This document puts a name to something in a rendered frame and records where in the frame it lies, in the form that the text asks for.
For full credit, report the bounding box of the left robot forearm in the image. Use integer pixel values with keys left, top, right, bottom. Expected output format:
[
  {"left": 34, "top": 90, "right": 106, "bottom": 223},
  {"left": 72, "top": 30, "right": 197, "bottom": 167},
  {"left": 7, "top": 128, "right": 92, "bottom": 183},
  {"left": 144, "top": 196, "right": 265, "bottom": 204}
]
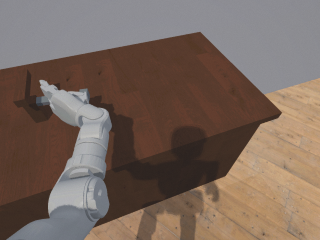
[{"left": 48, "top": 104, "right": 112, "bottom": 216}]

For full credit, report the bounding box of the counter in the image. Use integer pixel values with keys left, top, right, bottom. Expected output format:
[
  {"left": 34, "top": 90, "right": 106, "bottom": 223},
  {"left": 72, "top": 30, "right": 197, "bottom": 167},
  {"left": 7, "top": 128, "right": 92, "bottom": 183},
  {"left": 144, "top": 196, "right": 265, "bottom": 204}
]
[{"left": 0, "top": 32, "right": 282, "bottom": 240}]

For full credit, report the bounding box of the tap lever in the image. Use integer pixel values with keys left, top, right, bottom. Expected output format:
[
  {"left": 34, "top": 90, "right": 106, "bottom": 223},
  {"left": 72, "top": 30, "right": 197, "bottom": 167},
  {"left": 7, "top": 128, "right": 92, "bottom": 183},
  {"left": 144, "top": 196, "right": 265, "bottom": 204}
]
[{"left": 36, "top": 88, "right": 90, "bottom": 106}]

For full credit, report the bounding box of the robot left upper arm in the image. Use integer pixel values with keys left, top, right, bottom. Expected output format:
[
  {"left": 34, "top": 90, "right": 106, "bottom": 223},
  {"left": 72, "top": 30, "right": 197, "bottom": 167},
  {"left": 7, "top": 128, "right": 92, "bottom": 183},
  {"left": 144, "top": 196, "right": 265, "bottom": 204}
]
[{"left": 6, "top": 176, "right": 110, "bottom": 240}]

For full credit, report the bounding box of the left robot hand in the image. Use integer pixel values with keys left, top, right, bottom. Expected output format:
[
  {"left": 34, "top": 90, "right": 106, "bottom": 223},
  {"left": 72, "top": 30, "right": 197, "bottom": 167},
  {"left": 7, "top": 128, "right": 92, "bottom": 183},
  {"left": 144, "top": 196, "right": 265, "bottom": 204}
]
[{"left": 39, "top": 80, "right": 89, "bottom": 127}]

